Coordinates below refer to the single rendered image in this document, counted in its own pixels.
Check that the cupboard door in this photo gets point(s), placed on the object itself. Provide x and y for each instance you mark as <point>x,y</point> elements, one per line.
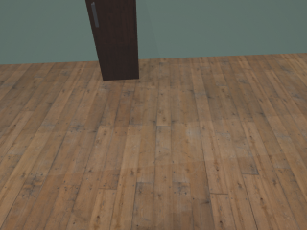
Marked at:
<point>116,21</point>

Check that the handle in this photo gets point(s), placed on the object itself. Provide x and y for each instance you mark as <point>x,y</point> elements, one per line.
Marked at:
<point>93,7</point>

